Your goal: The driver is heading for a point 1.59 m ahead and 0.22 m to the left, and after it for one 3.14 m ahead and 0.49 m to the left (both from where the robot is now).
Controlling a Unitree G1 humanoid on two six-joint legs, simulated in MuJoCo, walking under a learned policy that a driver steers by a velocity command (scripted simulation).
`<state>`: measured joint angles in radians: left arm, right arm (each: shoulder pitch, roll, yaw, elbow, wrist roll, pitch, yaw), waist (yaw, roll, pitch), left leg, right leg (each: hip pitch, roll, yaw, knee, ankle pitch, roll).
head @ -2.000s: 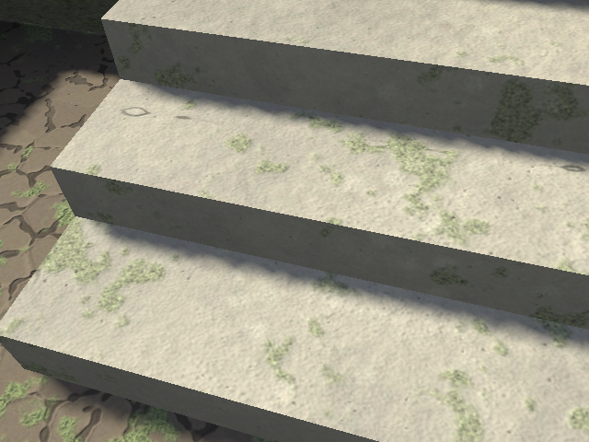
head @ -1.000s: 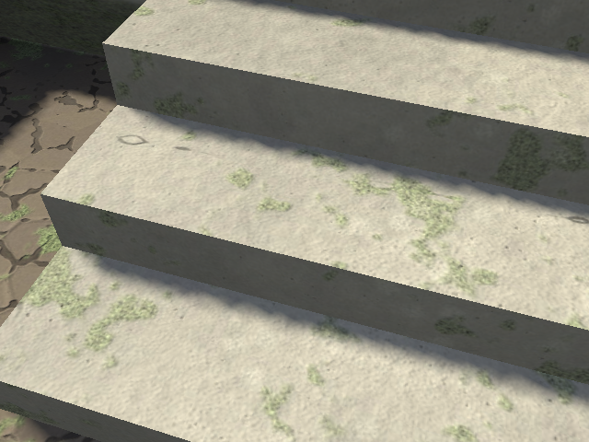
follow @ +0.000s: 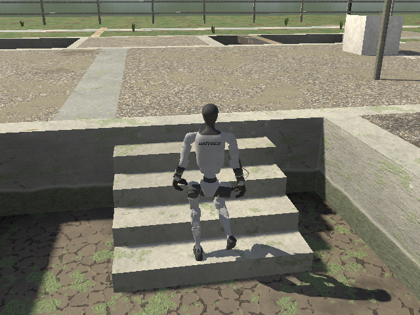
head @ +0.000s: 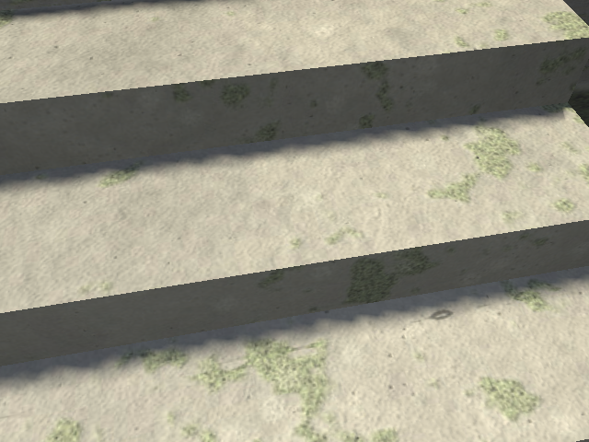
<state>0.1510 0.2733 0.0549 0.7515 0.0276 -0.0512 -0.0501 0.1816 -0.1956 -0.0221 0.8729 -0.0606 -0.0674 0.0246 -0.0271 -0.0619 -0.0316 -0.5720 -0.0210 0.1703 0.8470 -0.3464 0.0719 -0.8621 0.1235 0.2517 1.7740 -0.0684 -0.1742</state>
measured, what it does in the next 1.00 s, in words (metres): climbs: right foot, then left foot 0.18 m higher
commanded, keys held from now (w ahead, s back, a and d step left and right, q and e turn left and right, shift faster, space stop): no key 0.08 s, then w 0.44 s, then no key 0.20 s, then q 0.16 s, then w+q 0.12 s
